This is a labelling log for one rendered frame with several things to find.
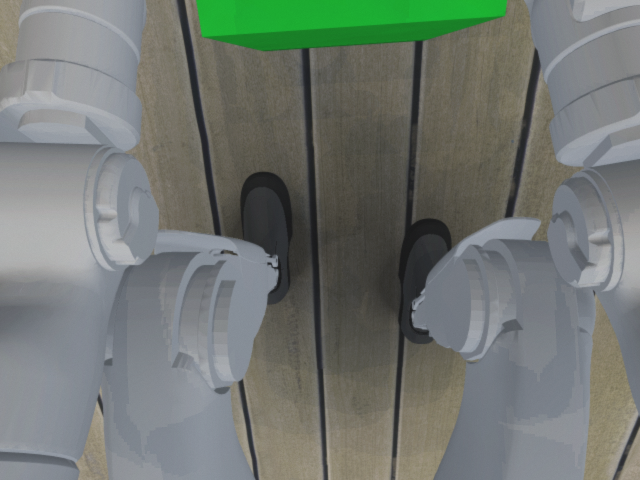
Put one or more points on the right robot upper arm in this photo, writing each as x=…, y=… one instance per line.
x=594, y=239

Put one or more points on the left robot thigh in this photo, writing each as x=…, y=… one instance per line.
x=184, y=330

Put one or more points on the robot left forearm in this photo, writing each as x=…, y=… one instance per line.
x=74, y=77

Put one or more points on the carton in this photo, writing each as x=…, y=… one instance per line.
x=270, y=25

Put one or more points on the robot right foot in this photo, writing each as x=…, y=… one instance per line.
x=424, y=244

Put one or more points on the left robot upper arm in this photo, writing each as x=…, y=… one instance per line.
x=73, y=217

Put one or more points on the robot right forearm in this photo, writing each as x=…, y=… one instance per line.
x=589, y=51

